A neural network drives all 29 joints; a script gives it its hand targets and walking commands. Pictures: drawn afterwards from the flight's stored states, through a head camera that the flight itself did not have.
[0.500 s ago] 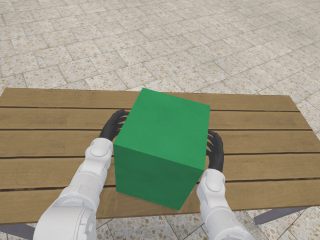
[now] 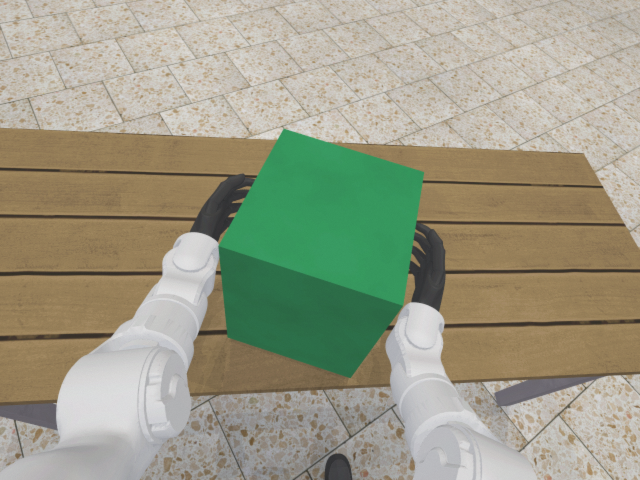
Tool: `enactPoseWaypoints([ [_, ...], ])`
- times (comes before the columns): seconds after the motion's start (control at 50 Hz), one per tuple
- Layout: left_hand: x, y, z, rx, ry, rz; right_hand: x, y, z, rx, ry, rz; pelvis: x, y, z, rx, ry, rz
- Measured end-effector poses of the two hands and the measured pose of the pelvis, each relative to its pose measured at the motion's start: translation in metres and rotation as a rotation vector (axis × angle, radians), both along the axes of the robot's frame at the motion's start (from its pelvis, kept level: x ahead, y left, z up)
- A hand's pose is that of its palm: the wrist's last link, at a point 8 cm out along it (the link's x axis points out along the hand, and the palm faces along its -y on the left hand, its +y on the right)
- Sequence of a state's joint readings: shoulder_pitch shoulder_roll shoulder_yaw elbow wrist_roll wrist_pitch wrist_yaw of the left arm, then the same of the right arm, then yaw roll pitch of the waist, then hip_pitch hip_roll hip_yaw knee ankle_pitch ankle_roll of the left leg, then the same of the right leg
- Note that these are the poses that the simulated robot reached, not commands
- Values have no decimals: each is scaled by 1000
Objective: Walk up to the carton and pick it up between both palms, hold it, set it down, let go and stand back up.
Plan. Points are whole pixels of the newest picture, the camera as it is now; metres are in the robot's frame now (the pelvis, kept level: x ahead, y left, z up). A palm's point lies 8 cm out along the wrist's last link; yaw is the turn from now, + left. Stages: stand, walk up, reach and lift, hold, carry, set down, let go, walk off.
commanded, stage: set down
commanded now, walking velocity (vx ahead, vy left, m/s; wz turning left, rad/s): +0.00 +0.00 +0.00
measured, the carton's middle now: (318, 260) +0.42 -0.05 -0.04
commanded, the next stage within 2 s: none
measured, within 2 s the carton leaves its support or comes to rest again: rests again in 1.56 s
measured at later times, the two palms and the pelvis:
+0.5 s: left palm (210, 228) +0.45 +0.10 +0.01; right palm (422, 292) +0.34 -0.18 +0.00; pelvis +0.00 +0.00 +0.00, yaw +1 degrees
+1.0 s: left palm (211, 229) +0.45 +0.10 +0.00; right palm (421, 294) +0.34 -0.17 +0.00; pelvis -0.01 +0.00 -0.01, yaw +1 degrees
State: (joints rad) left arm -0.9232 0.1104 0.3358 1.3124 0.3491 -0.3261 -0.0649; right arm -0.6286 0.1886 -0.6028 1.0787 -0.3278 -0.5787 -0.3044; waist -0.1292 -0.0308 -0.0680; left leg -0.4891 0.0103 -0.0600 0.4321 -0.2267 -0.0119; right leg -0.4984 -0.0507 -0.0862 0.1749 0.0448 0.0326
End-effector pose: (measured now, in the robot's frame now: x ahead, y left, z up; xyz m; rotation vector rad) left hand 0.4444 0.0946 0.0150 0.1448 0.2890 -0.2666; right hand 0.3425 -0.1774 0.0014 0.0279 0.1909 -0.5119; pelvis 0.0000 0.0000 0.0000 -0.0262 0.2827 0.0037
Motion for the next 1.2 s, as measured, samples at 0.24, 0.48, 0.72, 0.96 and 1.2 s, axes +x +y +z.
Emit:
enactPoseWaypoints([
  [0.24,0,2,-3,-12,1,4,0,1,-2,-7,-20,0,-2,-2,-2,-4,20,13],
  [0.48,2,1,-2,-2,2,-4,1,1,-3,3,-27,-8,3,-2,-2,-12,3,20],
  [0.72,3,2,-5,-18,-7,-7,0,2,-4,-14,-34,-7,0,0,-4,-19,5,23],
  [0.96,5,2,-11,-34,-7,-11,-1,3,-5,-33,-39,-7,-4,0,-8,-25,13,29],
  [1.2,8,0,-17,-15,-19,-22,-2,4,-8,-59,-54,-5,-5,4,-13,-35,47,24],
])
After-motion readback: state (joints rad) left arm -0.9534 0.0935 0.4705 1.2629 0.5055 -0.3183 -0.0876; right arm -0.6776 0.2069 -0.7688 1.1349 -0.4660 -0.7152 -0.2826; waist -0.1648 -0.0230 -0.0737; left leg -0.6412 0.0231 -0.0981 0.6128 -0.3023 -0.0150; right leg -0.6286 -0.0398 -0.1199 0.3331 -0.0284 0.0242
